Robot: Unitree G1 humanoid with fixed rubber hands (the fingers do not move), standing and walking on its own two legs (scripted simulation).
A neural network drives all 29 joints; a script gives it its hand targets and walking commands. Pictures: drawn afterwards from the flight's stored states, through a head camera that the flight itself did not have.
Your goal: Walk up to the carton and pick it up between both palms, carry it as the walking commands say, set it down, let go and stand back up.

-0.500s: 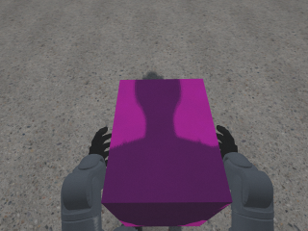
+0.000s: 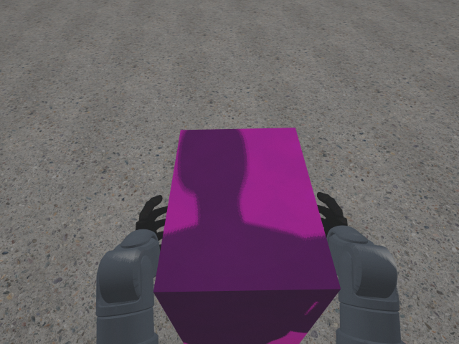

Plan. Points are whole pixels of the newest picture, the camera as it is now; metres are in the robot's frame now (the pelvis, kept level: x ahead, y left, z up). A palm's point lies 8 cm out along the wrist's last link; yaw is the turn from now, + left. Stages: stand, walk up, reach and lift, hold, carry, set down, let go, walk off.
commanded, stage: carry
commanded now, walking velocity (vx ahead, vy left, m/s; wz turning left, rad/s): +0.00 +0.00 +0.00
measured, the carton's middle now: (239, 240) +0.30 -0.01 +0.02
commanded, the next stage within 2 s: hold in 1.86 s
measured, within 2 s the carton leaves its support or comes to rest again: neither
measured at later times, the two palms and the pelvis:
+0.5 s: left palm (153, 227) +0.29 +0.14 +0.08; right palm (330, 219) +0.30 -0.16 +0.08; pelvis +0.03 -0.01 +0.00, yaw +1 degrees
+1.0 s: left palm (151, 249) +0.26 +0.14 +0.07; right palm (340, 247) +0.25 -0.16 +0.07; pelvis -0.01 -0.01 -0.01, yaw +0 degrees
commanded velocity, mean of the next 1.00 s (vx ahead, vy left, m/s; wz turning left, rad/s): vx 0.00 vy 0.00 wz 0.00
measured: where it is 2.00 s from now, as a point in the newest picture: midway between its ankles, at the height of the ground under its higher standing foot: outside the picture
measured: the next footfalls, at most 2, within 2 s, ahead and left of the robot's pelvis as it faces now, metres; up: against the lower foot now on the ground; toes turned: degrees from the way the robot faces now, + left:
none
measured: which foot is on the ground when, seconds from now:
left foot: down 0.00-1.00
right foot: down 0.00-1.00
